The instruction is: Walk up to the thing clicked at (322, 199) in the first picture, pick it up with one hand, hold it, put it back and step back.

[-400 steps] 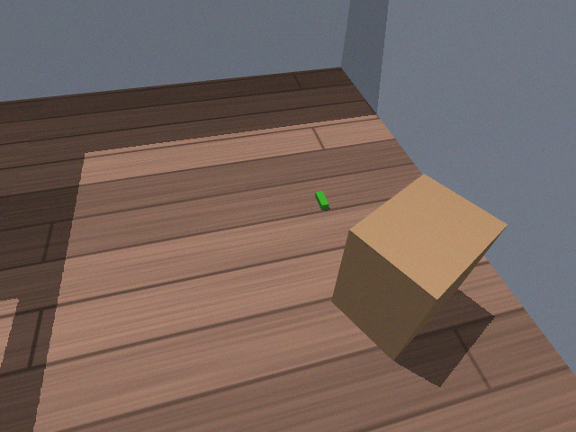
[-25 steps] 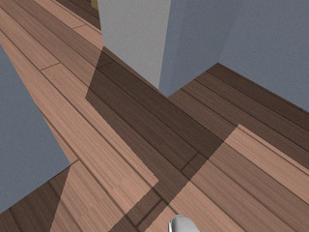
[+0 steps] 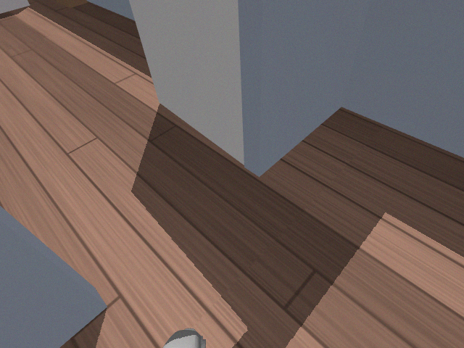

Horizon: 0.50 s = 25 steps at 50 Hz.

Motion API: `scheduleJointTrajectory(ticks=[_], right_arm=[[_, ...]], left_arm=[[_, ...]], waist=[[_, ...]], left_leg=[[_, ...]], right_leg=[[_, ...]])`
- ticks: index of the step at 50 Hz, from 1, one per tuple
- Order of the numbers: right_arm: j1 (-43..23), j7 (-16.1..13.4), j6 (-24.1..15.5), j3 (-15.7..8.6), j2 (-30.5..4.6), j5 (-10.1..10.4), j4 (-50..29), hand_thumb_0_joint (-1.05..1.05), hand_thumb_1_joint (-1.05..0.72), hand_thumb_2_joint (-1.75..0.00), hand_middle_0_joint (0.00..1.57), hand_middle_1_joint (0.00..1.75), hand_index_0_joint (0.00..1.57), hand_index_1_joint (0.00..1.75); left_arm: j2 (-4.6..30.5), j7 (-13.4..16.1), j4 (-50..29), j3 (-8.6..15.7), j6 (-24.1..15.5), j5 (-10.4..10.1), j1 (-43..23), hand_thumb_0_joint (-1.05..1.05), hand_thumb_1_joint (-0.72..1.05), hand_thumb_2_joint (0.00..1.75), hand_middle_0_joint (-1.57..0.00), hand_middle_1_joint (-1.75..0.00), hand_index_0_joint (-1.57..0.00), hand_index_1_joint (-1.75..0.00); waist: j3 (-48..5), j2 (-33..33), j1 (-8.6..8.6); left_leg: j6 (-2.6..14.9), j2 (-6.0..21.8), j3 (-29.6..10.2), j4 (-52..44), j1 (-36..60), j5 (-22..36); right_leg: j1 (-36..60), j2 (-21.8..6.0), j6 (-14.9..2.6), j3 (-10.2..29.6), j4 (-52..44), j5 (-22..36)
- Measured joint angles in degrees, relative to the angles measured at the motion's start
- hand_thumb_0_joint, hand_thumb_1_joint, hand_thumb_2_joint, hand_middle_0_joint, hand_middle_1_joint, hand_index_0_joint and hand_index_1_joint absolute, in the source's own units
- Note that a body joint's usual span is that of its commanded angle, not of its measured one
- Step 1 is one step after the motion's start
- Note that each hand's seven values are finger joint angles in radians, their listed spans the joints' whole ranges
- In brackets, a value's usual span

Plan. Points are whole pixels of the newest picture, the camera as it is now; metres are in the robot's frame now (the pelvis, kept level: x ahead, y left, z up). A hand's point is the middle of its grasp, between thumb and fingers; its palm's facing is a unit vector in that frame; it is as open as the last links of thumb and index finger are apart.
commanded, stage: walk up
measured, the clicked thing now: out of the picture -0.40 -1.11 -0.76
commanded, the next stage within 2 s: none
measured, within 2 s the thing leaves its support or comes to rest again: neither
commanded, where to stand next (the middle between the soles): +0.47 +0.04 m, yaw +2 degrees
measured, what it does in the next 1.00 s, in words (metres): walks ahead, turning right: left foot, then right foot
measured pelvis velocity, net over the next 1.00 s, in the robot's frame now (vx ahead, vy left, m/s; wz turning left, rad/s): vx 0.38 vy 0.00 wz -0.36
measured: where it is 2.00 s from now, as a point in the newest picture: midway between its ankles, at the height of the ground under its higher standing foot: (202, 295)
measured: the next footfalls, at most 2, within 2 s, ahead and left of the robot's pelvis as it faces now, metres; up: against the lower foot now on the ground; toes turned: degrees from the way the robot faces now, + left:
left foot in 0.28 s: +0.25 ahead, +0.16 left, +0.00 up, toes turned +6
right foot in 0.74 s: +0.41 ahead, -0.14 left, +0.00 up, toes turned -17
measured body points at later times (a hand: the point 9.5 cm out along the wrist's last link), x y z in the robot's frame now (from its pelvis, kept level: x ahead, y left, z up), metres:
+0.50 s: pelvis +0.19 +0.04 -0.01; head +0.19 +0.06 +0.44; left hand +0.21 +0.36 -0.13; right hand +0.30 -0.26 -0.10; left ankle +0.21 +0.15 -0.74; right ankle +0.21 -0.10 -0.68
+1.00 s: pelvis +0.38 +0.00 -0.01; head +0.40 -0.07 +0.43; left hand +0.45 +0.33 -0.08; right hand +0.46 -0.33 -0.14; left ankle +0.49 +0.16 -0.65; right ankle +0.37 -0.13 -0.74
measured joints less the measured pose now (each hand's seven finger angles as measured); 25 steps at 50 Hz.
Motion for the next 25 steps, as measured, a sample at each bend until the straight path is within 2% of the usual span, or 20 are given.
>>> scheduleJointTrajectory(ticks=[3,6,10,13,14,15,16,18,21,25], right_arm=[[0.28,0.42,0.70,-0.45,0.00,-0.45,0.72,0.01,-0.91,-0.90,0.20,0.30,0.20,0.30],[0.27,0.76,1.07,-0.53,0.20,-1.02,1.30,0.01,-0.91,-0.90,0.20,0.30,0.20,0.30],[-0.70,1.06,1.09,-0.20,1.06,-1.33,1.32,0.01,-0.91,-0.90,0.20,0.30,0.20,0.30],[-1.74,1.17,0.50,0.11,1.85,-1.39,0.51,0.01,-0.91,-0.90,0.20,0.30,0.20,0.30],[-2.19,1.09,0.00,0.13,2.18,-1.44,0.13,0.01,-0.91,-0.90,0.20,0.30,0.20,0.30],[-3.00,0.86,-0.57,0.11,2.77,-1.64,-0.24,0.01,-0.91,-0.90,0.20,0.30,0.20,0.30],[-3.53,0.62,-1.17,0.17,2.85,-1.93,-1.19,0.01,-0.91,-0.90,0.20,0.30,0.20,0.30],[-4.09,0.12,-2.07,0.26,2.71,-1.29,-2.99,0.01,-0.91,-0.90,0.20,0.30,0.20,0.30],[-3.84,-0.83,-2.43,0.90,3.57,-0.08,-4.22,0.01,-0.91,-0.90,0.20,0.30,0.20,0.30],[-4.30,-0.50,-1.06,1.06,4.37,0.63,-3.98,0.00,-0.91,-0.90,0.20,0.30,0.20,0.30]], left_arm=[[0.43,0.12,-0.10,0.41,-0.06,0.44,1.75,0.01,0.90,0.90,-0.21,-0.30,-0.20,-0.30],[1.12,0.22,-0.27,0.98,-0.08,0.66,3.04,0.01,0.90,0.90,-0.21,-0.30,-0.20,-0.30],[2.39,0.48,-0.24,1.50,0.16,0.68,4.39,0.01,0.90,0.90,-0.21,-0.30,-0.20,-0.30],[3.37,0.67,0.04,1.45,0.74,0.59,5.47,0.01,0.90,0.90,-0.21,-0.30,-0.20,-0.30],[3.75,0.74,0.20,1.36,0.99,0.51,5.72,0.01,0.90,0.90,-0.21,-0.30,-0.20,-0.30],[4.07,0.92,0.56,1.32,1.38,0.38,5.49,0.01,0.90,0.90,-0.21,-0.30,-0.20,-0.30],[3.74,1.11,0.82,1.19,1.86,0.13,5.17,0.01,0.90,0.90,-0.20,-0.30,-0.20,-0.30],[2.60,1.40,1.19,0.44,2.60,-0.17,4.53,0.01,0.90,0.90,-0.20,-0.30,-0.20,-0.30],[2.47,1.21,1.18,-0.42,2.72,-0.34,3.42,0.01,0.90,0.90,-0.20,-0.30,-0.20,-0.30],[2.61,-0.06,0.13,-1.17,4.33,-0.99,3.49,0.01,0.90,0.90,-0.20,-0.30,-0.20,-0.30]], waist=[[-0.42,0.09,0.30],[-0.09,-0.27,0.83],[0.85,-1.38,1.48],[0.76,-2.94,1.90],[0.81,-4.00,1.82],[1.45,-5.82,1.83],[1.95,-6.49,1.80],[2.36,-5.56,0.91],[2.27,-5.69,0.02],[1.32,-6.37,0.79]], left_leg=[[-1.09,0.19,-0.02,-6.09,-1.44,1.93],[-1.26,0.33,0.63,-13.15,-1.06,2.69],[-0.29,0.72,2.85,-20.74,1.28,3.22],[1.09,0.30,4.81,-24.63,4.71,2.53],[1.06,-0.50,5.31,-25.63,5.92,3.77],[0.78,-1.81,6.31,-24.82,6.52,3.17],[0.72,-2.41,7.01,-23.33,6.68,1.60],[1.13,-2.15,6.79,-21.56,7.50,-0.96],[1.09,-2.10,6.75,-24.63,11.59,-1.34],[0.75,-1.78,10.25,-30.79,19.23,-1.57]], right_leg=[[2.57,0.84,-0.03,-1.02,-2.11,-0.95],[4.52,1.35,0.16,-1.91,-2.58,-2.77],[6.51,1.58,0.81,-3.05,-0.69,-6.79],[7.03,0.85,1.75,-3.34,2.98,-11.26],[6.76,-0.12,2.14,-3.27,5.42,-13.38],[5.67,-1.96,1.82,-2.65,9.76,-15.15],[3.28,-2.65,1.42,-1.11,16.32,-14.89],[-2.37,-0.92,0.83,1.68,29.96,-16.88],[-9.68,0.14,0.55,4.89,39.68,-14.62],[-15.99,-3.17,2.46,6.29,35.81,-8.41]])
